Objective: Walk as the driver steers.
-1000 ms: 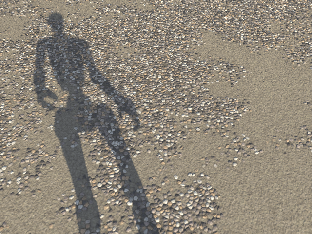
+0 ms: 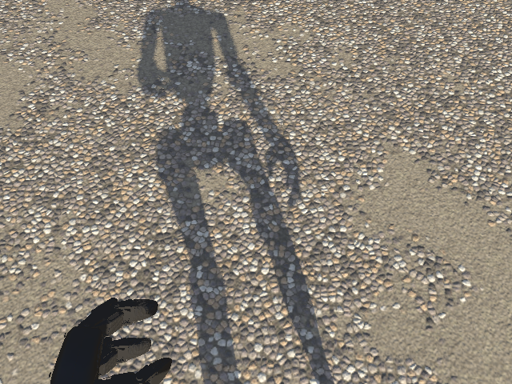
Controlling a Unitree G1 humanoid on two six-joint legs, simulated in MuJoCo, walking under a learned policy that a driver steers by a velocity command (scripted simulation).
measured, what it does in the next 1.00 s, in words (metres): walks ahead, turning left: right foot, then left foot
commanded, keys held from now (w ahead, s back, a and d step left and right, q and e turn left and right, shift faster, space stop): q+shift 0.46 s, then shift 0.14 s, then e+shift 0.40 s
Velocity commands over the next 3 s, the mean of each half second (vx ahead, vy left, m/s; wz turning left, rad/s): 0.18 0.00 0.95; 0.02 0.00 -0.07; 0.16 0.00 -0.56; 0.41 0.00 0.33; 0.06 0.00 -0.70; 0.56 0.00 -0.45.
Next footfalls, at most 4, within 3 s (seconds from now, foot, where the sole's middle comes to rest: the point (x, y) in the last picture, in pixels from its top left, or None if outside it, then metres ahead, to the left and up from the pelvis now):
0.14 right None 0.34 -0.16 -0.77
0.56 left None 0.19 0.07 -0.77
0.98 right None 0.26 -0.15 -0.77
1.50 left None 0.27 0.06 -0.77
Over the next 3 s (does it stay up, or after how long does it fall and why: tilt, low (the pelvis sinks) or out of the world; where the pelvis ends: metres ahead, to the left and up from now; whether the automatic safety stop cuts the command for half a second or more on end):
stays up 0.65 -0.07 0.00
